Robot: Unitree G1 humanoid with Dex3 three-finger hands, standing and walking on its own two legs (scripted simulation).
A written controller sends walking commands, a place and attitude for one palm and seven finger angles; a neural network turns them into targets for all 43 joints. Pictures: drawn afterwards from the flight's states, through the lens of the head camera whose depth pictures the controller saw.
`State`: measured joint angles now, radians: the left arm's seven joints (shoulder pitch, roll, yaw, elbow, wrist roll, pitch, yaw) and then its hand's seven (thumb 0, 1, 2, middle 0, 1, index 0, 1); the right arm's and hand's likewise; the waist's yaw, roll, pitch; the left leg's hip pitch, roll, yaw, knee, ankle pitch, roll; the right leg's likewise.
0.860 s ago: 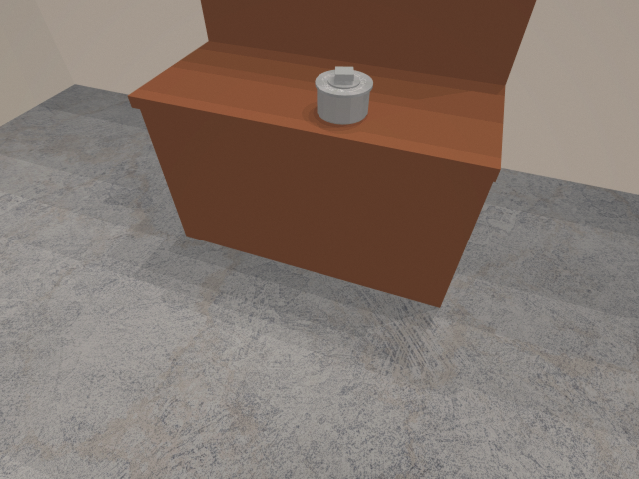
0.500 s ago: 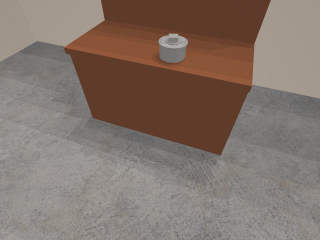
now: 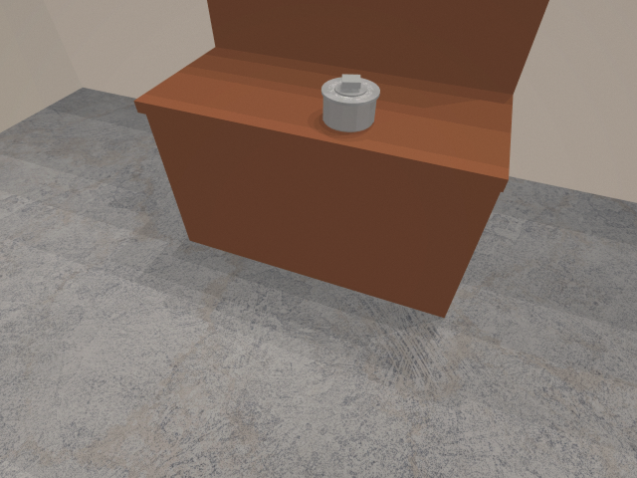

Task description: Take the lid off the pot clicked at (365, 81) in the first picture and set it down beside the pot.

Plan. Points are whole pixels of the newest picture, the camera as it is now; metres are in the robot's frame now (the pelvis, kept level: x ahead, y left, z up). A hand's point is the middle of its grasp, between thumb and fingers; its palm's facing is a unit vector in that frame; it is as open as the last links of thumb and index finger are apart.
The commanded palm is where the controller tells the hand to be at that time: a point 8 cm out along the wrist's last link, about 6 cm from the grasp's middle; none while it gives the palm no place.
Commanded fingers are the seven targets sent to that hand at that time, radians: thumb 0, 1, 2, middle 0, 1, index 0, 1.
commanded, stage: walk to a spot facing it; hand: left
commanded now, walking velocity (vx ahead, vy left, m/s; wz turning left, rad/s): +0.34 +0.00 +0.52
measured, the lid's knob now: (351, 81) +1.09 -0.04 +0.01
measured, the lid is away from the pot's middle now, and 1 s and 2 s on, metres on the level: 0.00 0.00 0.00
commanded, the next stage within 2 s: turn to face it in 0.58 s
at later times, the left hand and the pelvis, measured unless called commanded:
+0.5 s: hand out of the picture +0.15 +0.26 -0.17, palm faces +0.19 -0.97 -0.17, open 7.3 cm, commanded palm none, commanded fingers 0.00 0.90 0.90 -0.20 -0.30 -0.20 -0.30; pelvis +0.13 +0.07 +0.00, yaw +10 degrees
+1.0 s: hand (183, 388) +0.30 +0.25 -0.18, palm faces +0.19 -0.96 -0.22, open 7.2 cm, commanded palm none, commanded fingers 0.00 0.90 0.90 -0.20 -0.30 -0.20 -0.30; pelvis +0.31 +0.06 -0.01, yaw +6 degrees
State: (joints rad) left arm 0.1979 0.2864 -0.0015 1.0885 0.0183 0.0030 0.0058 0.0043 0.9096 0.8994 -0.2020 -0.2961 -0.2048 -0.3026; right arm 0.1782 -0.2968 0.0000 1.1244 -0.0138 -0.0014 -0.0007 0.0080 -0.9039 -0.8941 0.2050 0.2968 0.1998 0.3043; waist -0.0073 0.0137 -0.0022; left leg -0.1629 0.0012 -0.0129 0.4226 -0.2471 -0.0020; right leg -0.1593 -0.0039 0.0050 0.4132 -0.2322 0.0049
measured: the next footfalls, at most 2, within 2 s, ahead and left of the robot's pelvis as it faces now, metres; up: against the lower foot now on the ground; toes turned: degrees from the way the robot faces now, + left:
right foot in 0.70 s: +0.42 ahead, -0.03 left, +0.00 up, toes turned +6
left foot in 1.08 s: +0.40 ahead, +0.20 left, +0.00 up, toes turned +7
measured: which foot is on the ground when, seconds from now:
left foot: down 0.00-0.72, up 0.74-1.00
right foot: down 0.00-0.22, up 0.24-0.68, down 0.70-1.00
